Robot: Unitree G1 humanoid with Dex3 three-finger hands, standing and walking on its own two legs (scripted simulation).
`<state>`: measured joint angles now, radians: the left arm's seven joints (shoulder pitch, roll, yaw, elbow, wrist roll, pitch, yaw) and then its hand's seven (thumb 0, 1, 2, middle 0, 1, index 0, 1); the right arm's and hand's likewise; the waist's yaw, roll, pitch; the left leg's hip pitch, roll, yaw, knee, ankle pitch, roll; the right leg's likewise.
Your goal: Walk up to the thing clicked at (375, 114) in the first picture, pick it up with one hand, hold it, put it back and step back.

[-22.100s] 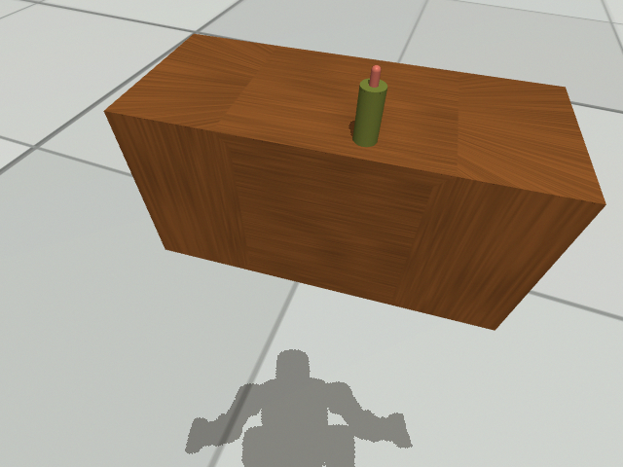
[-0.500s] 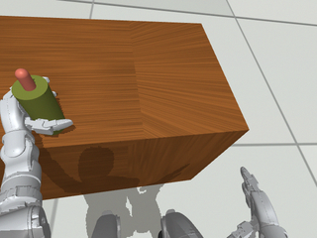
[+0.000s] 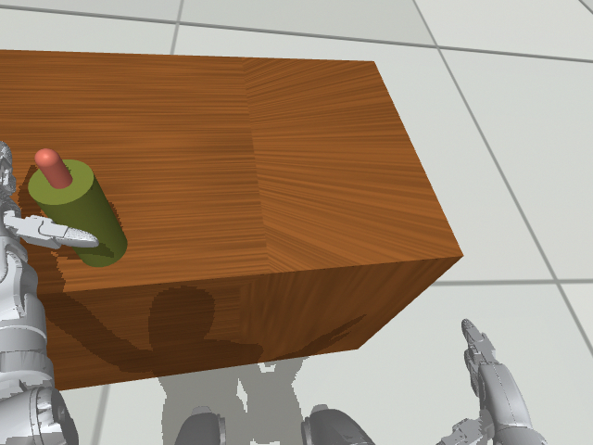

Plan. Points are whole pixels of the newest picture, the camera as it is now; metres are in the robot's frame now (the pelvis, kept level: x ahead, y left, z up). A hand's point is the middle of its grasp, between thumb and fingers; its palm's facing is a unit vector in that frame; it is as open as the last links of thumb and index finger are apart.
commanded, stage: withdraw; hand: left
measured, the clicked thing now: (79, 208) +0.42 +0.24 +0.05
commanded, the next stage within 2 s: rise in 0.06 s
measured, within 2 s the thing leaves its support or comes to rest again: neither
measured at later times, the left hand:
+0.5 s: hand out of the picture +0.37 +0.40 +0.09, palm faces +0.49 -0.81 -0.31, open 17.5 cm
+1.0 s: hand out of the picture +0.20 +0.28 +0.11, palm faces +0.39 -0.83 -0.39, open 17.4 cm
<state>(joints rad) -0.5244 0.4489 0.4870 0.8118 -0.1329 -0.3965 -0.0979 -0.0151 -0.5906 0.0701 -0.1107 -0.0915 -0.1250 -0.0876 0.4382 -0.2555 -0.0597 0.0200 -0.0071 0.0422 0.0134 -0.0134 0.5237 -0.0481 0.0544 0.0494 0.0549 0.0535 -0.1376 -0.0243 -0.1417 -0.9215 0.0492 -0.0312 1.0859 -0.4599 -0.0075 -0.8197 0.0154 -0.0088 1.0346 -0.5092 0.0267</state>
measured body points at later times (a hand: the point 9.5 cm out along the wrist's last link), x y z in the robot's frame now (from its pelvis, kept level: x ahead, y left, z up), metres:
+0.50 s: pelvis +0.02 +0.00 +0.03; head +0.07 +0.03 +0.48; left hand +0.34 +0.44 +0.11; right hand +0.17 -0.26 +0.00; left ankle +0.03 +0.12 -0.66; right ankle -0.01 -0.14 -0.66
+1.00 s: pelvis +0.01 -0.01 +0.04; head +0.01 -0.01 +0.49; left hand +0.17 +0.32 +0.14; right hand +0.17 -0.27 +0.01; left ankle +0.03 +0.12 -0.66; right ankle -0.01 -0.14 -0.66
